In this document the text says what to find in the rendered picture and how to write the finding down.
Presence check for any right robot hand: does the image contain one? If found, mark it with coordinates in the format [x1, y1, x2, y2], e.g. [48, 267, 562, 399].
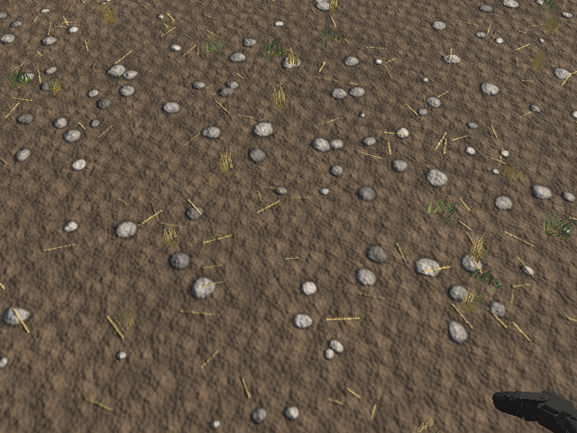
[492, 390, 577, 433]

